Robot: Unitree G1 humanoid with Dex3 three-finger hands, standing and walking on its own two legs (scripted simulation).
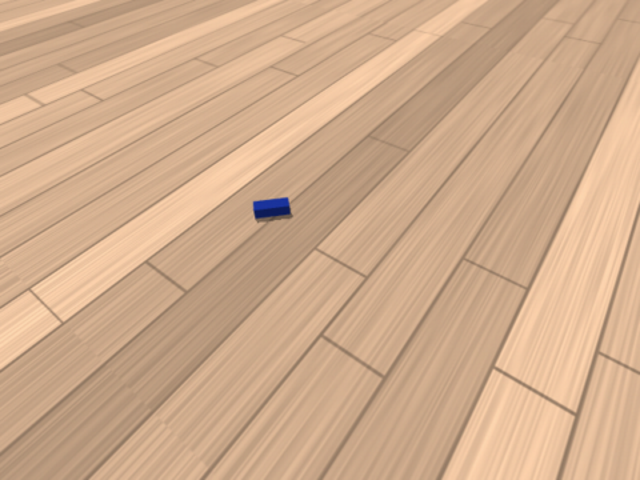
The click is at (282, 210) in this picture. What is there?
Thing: lying carton
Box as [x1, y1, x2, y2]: [253, 197, 289, 218]
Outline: 287,197 254,201 253,207 255,218 288,214 289,207
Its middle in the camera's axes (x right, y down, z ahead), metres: -0.23 -0.16 +1.78
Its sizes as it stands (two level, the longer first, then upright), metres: 0.163 0.060 0.053
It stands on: the floor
